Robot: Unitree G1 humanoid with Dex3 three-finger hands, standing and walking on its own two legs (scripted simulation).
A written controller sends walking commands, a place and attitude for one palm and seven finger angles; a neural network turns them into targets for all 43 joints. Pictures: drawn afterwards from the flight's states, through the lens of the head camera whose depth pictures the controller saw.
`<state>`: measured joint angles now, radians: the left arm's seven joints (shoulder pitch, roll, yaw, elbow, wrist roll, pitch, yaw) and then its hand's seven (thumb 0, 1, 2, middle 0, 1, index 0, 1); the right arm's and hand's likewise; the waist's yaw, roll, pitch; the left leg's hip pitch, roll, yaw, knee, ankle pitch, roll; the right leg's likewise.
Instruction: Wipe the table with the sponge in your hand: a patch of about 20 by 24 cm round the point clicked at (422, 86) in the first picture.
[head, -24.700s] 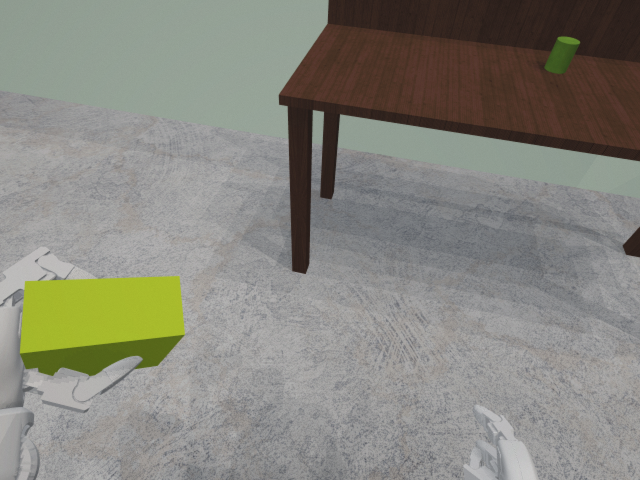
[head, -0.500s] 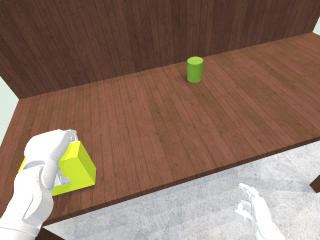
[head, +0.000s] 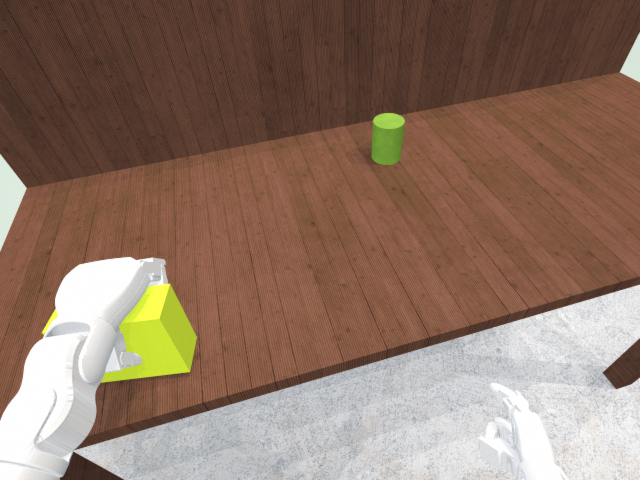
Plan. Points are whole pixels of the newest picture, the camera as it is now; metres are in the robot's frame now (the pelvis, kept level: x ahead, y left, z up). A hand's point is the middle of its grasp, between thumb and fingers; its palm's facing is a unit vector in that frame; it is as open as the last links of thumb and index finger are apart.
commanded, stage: move the sponge above the wiping area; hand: left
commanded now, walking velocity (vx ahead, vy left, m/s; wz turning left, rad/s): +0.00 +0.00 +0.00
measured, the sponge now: (134, 343) +0.24 +0.29 +0.03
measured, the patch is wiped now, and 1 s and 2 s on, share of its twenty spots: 0.00 0.00 0.15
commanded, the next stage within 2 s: lower the sponge onto the table in 0.32 s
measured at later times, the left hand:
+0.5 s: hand (125, 303) +0.26 +0.28 +0.10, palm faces +0.01 -0.03 -1.00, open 9.5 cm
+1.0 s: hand (111, 288) +0.27 +0.30 +0.12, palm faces +0.09 -0.01 -1.00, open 9.5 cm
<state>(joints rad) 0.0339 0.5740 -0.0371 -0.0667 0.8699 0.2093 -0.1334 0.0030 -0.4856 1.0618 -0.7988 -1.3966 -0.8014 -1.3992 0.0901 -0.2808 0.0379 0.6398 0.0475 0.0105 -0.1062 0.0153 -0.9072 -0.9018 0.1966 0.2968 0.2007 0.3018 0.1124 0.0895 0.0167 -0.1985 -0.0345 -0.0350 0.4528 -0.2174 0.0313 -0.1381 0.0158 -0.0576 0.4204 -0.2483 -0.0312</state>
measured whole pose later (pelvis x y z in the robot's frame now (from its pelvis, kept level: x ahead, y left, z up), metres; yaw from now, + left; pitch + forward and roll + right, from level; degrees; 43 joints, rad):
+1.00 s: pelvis +0.00 +0.00 +0.00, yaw -1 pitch -2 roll -1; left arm -0.02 0.58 0.01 -0.03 0.91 0.20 0.02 0.00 -0.49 1.06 -0.81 -1.40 -0.81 -1.40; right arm 0.08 -0.25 0.03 0.66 0.04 0.02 -0.09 0.01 -0.91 -0.90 0.20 0.30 0.20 0.30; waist 0.13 0.08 0.01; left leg -0.19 -0.03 -0.03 0.45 -0.22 0.03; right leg -0.13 0.03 -0.05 0.40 -0.24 -0.04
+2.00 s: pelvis +0.00 -0.01 +0.00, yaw +0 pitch +2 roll -1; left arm -0.16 0.58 0.06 0.31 0.92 0.20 0.00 0.00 -0.50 1.07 -0.81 -1.41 -0.81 -1.41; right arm 0.13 -0.29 0.01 0.69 0.07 0.05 -0.09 0.01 -0.91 -0.90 0.20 0.30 0.20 0.30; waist 0.06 0.09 -0.03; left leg -0.29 -0.02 -0.04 0.49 -0.23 0.02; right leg -0.22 0.03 -0.06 0.44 -0.25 -0.04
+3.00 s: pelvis +0.00 +0.01 -0.01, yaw -1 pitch +10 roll -2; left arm -0.62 0.69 0.06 0.89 1.03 0.05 0.05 0.01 -0.53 1.09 -0.83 -1.39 -0.83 -1.40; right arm 0.27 -0.30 -0.01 0.72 0.09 0.11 -0.06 0.01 -0.91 -0.90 0.20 0.30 0.20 0.30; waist 0.00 0.06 -0.09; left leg -0.50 -0.02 -0.03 0.58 -0.25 0.04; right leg -0.42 0.03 -0.05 0.50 -0.25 -0.02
